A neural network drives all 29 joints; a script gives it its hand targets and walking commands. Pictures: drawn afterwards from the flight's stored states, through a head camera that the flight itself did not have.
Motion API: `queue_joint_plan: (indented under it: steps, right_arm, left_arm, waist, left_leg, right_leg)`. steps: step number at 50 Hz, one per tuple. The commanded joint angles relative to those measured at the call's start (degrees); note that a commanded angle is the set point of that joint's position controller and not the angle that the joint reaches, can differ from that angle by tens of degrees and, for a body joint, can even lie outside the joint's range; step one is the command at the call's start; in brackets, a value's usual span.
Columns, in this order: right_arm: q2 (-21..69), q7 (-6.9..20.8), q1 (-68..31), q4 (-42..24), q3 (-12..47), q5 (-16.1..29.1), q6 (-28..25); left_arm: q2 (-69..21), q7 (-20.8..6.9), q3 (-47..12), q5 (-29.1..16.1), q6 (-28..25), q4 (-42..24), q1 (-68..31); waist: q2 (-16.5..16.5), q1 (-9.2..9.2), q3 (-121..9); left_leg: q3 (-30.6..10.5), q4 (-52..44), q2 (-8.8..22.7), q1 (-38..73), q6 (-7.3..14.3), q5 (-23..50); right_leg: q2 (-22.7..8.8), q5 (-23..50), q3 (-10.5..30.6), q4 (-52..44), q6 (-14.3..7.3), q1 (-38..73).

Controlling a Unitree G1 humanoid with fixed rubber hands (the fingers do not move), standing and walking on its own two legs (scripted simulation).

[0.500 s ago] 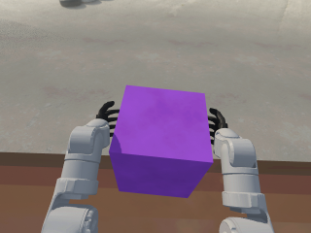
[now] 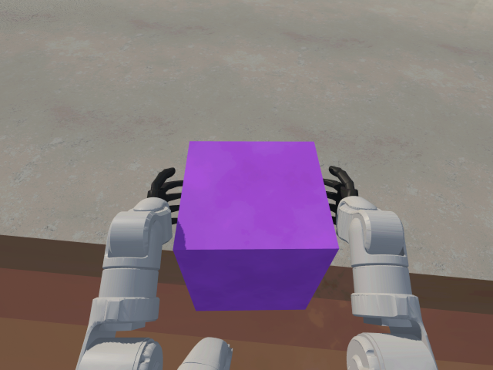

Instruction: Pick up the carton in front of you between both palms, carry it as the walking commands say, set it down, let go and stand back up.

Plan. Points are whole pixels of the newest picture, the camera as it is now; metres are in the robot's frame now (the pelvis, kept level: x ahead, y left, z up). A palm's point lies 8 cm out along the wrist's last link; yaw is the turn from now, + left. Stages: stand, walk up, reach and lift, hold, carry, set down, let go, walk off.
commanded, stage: carry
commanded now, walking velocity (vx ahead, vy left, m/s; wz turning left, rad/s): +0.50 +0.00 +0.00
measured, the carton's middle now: (251, 231) +0.35 +0.04 +0.02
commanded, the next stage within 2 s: none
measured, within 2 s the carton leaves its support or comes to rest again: neither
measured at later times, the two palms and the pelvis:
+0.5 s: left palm (217, 156) +0.71 +0.17 -0.15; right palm (316, 169) +0.70 -0.13 -0.15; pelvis +0.37 +0.05 -0.20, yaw +1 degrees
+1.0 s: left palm (229, 124) +1.11 +0.19 -0.33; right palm (296, 134) +1.10 -0.11 -0.34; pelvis +0.77 +0.04 -0.44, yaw +0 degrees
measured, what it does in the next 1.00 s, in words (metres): goes down: left foot 0.16 m lower, then right foot 0.17 m lower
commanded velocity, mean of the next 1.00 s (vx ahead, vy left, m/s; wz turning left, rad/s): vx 0.50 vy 0.00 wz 0.00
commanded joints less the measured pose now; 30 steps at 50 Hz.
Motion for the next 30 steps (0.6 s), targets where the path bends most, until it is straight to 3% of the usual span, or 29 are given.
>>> queue_joint_plan:
  steps: [1,2,3,4,5,7,8,9,10,11,12,13,14,15,16,17,18,19,20,21,22,23,24,25,26,27,28,29,30]
  right_arm:
    - [49.8,11.6,-29.3,-2.3,29.8,12.9,-0.5]
    - [51.7,11.9,-32.5,-3.8,30.7,13.3,-1.1]
    - [52.2,12.3,-32.5,-4.6,31.1,13.6,-1.7]
    - [53.9,12.3,-34.2,-4.5,31.5,14.3,-2.4]
    - [54.6,12.3,-34.2,-5.8,33.0,15.4,-2.8]
    - [54.8,11.7,-37.3,-9.2,35.5,17.0,-2.6]
    - [54.5,11.3,-38.2,-11.0,36.5,17.1,-2.2]
    - [54.5,11.0,-38.9,-12.2,37.2,18.0,-1.6]
    - [53.2,10.9,-37.2,-12.3,37.7,18.6,-1.0]
    - [52.5,11.1,-34.9,-11.8,38.7,19.2,-0.7]
    - [51.8,11.7,-33.3,-10.5,39.0,20.4,0.0]
    - [51.5,11.7,-33.9,-7.4,39.2,21.1,0.5]
    - [52.9,12.2,-34.1,-6.2,40.5,22.9,0.7]
    - [55.4,12.7,-36.5,-6.4,41.6,25.0,0.7]
    - [57.9,13.1,-38.5,-5.8,42.5,26.8,0.6]
    - [59.8,13.5,-39.9,-4.5,43.0,28.0,-0.3]
    - [62.9,13.9,-42.4,-5.1,44.5,29.3,-1.1]
    - [64.9,14.3,-44.9,-5.8,45.3,30.8,-1.7]
    - [66.6,14.6,-47.6,-6.1,46.0,32.1,-2.3]
    - [67.6,14.7,-47.2,-6.2,46.2,32.4,-3.1]
    - [68.8,14.8,-47.6,-6.6,46.0,32.8,-3.6]
    - [68.6,14.8,-46.5,-6.6,45.8,32.8,-3.8]
    - [68.6,14.7,-45.4,-7.2,45.8,33.0,-4.1]
    - [67.8,14.6,-43.5,-7.3,45.4,32.3,-4.2]
    - [67.4,14.4,-41.2,-7.0,44.9,31.7,-4.3]
    - [66.1,14.2,-38.9,-7.1,44.3,30.7,-4.3]
    - [65.0,13.9,-38.0,-7.1,44.4,29.6,-4.3]
    - [63.4,13.6,-35.0,-7.1,43.5,28.3,-4.0]
    - [62.6,13.2,-34.5,-7.4,42.7,27.1,-3.4]
  left_arm:
    - [-64.4,-16.1,-42.1,-29.3,-1.8,-7.4,-45.4]
    - [-66.2,-16.5,-41.9,-29.8,-2.6,-6.7,-47.3]
    - [-67.9,-16.6,-41.8,-30.8,-3.2,-6.9,-47.3]
    - [-68.3,-16.8,-42.1,-30.9,-3.9,-7.9,-49.3]
    - [-68.8,-16.9,-41.6,-31.4,-4.2,-8.2,-48.4]
    - [-68.5,-16.4,-40.6,-30.6,-4.7,-8.9,-46.6]
    - [-67.5,-16.1,-40.0,-29.6,-4.6,-8.8,-45.2]
    - [-66.1,-15.8,-39.3,-29.1,-4.4,-8.4,-43.8]
    - [-65.4,-15.6,-38.1,-27.7,-4.0,-7.2,-39.9]
    - [-64.1,-15.3,-37.4,-26.1,-3.6,-7.3,-38.5]
    - [-62.8,-14.8,-36.1,-24.0,-3.1,-5.7,-36.3]
    - [-59.0,-14.1,-32.5,-20.7,-1.8,-5.2,-35.7]
    - [-56.0,-13.6,-30.1,-17.6,-0.8,-2.6,-31.2]
    - [-54.3,-13.3,-28.5,-15.3,-0.7,-2.2,-30.3]
    - [-53.9,-13.3,-26.8,-13.7,-0.8,-1.4,-29.8]
    - [-54.2,-13.6,-26.4,-13.3,-1.5,-1.4,-29.2]
    - [-54.4,-14.0,-26.1,-12.6,-2.3,-3.0,-32.8]
    - [-55.8,-14.4,-26.1,-12.6,-3.2,-3.1,-34.0]
    - [-56.6,-14.7,-26.6,-13.0,-3.9,-4.0,-36.2]
    - [-57.7,-14.7,-27.6,-13.0,-4.4,-4.8,-36.0]
    - [-58.1,-14.7,-28.9,-13.3,-5.1,-6.5,-37.0]
    - [-58.5,-14.5,-30.0,-13.8,-5.6,-7.5,-36.9]
    - [-58.4,-14.3,-30.8,-14.7,-5.8,-9.2,-37.4]
    - [-58.6,-14.0,-32.2,-15.3,-5.7,-10.9,-38.5]
    - [-58.6,-13.6,-33.5,-16.1,-5.4,-12.8,-39.4]
    - [-58.5,-13.4,-34.7,-16.8,-5.0,-14.3,-39.5]
    - [-57.4,-13.2,-36.0,-16.8,-4.6,-16.2,-40.6]
    - [-56.6,-13.1,-36.6,-17.9,-4.0,-16.4,-38.8]
    - [-55.4,-13.3,-36.9,-18.4,-3.6,-16.7,-37.7]
  waist:
    - [-0.8,-2.19,-22.9]
    - [-0.8,-2.50,-23.7]
    - [4.7,-1.47,-23.2]
    - [2.8,-1.13,-23.3]
    - [4.5,-0.69,-21.4]
    - [-1.0,0.56,-18.4]
    - [-5.0,-0.65,-18.6]
    - [-10.8,-5.99,-23.7]
    - [-7.3,-12.34,-25.6]
    - [3.2,-17.36,-24.0]
    - [11.3,-18.95,-18.2]
    - [13.0,-12.02,-24.5]
    - [9.8,-10.87,-26.4]
    - [3.6,-11.09,-24.4]
    - [1.6,-11.87,-24.0]
    - [2.1,-11.20,-26.7]
    - [-1.5,-11.76,-24.1]
    - [-1.1,-11.12,-22.7]
    - [-1.0,-11.01,-21.9]
    - [3.7,-10.48,-24.7]
    - [-1.4,-12.02,-23.1]
    - [0.9,-13.24,-23.9]
    - [-1.0,-12.96,-22.7]
    - [1.8,-13.34,-22.2]
    - [4.3,-14.20,-20.3]
    - [8.9,-12.83,-20.3]
    - [13.7,-7.47,-25.8]
    - [10.3,-0.97,-27.6]
    - [-1.8,4.42,-26.3]
  left_leg:
    - [-0.8,-17.1,2.3,-7.0,-0.6,6.5]
    - [-0.6,-12.4,2.4,-6.3,0.2,16.6]
    - [-2.4,-26.9,3.2,-9.2,0.8,32.4]
    - [0.7,-29.9,1.3,-8.0,1.0,36.9]
    - [3.3,-39.5,0.7,1.1,0.4,48.0]
    - [7.8,-49.3,-1.9,15.7,0.0,48.6]
    - [7.0,-53.0,-1.1,20.8,1.3,50.4]
    - [10.9,-40.7,-2.7,34.0,3.2,55.9]
    - [9.6,-47.7,-1.1,40.7,4.0,50.9]
    - [9.2,-53.4,0.4,47.6,5.9,47.4]
    - [1.6,-58.0,6.8,48.2,9.3,51.1]
    - [-16.1,-44.3,13.4,61.7,12.2,65.5]
    - [-26.1,-46.3,17.1,60.4,15.7,53.9]
    - [-27.8,-46.8,16.5,54.5,15.6,44.2]
    - [-29.9,-42.9,16.3,52.6,14.9,49.0]
    - [-35.6,-44.5,19.9,47.1,17.1,47.3]
    - [-37.0,-45.9,18.2,40.1,17.7,45.0]
    - [-33.9,-46.2,17.7,36.7,17.5,47.3]
    - [-28.3,-43.4,15.5,35.3,14.8,47.0]
    - [-26.1,-40.7,14.7,35.5,13.2,45.7]
    - [-19.2,-31.9,8.2,37.1,9.7,32.9]
    - [-15.6,-30.5,6.1,36.6,8.8,32.0]
    - [-10.7,-29.8,3.6,29.2,8.8,24.1]
    - [-9.4,-31.1,2.8,25.6,9.3,20.8]
    - [-4.1,-30.5,2.1,18.4,8.8,19.1]
    - [-3.3,-28.8,2.5,18.2,8.2,20.7]
    - [0.2,-17.9,4.3,14.8,6.2,27.6]
    - [3.2,-7.8,5.7,12.6,3.0,39.9]
    - [6.0,9.2,3.2,5.1,0.5,35.0]
  right_leg:
    - [-23.0,47.9,38.2,-12.6,-11.8,18.1]
    - [-22.1,47.6,34.6,-5.6,-8.8,19.0]
    - [-14.8,30.2,28.5,2.9,-5.0,19.2]
    - [-13.2,27.9,25.3,4.3,-3.9,20.0]
    - [-10.0,18.9,20.5,5.2,-3.3,11.7]
    - [-8.9,15.3,15.4,4.4,-2.9,2.6]
    - [-8.7,15.3,13.5,6.8,-2.7,1.4]
    - [-10.8,21.1,8.4,16.3,-1.0,-3.0]
    - [-10.8,32.9,4.2,27.4,2.8,-3.1]
    - [-8.5,30.0,2.0,43.7,5.4,-9.1]
    - [-1.0,-7.0,0.5,61.9,6.4,-16.2]
    - [-0.8,-15.6,6.3,60.4,7.2,-29.6]
    - [-3.9,-11.1,9.2,52.8,5.5,-32.6]
    - [-6.4,-7.1,10.6,43.3,5.0,-33.4]
    - [-8.2,-4.7,12.0,40.2,5.1,-34.6]
    - [-8.4,-2.1,14.1,34.8,5.6,-32.2]
    - [-7.9,1.3,14.0,26.0,6.8,-28.3]
    - [-8.7,3.4,12.9,21.2,7.2,-24.7]
    - [-8.0,8.1,8.5,21.8,7.9,-24.3]
    - [-8.3,13.9,8.7,23.9,6.3,-22.5]
    - [-8.7,29.3,9.6,10.2,5.8,-25.5]
    - [-6.6,33.8,5.9,7.2,5.8,-22.8]
    - [-5.8,43.4,3.4,-2.9,6.5,-13.8]
    - [-4.3,44.6,1.6,-8.9,6.8,-6.8]
    - [-3.8,49.5,-0.4,-15.6,6.5,3.8]
    - [-4.0,49.7,-0.3,-17.6,5.6,8.2]
    - [-2.8,55.3,-3.3,-6.3,3.5,20.3]
    - [-4.4,50.0,-1.5,-11.8,2.1,27.2]
    - [-6.0,46.1,-0.7,-17.3,-0.5,35.4]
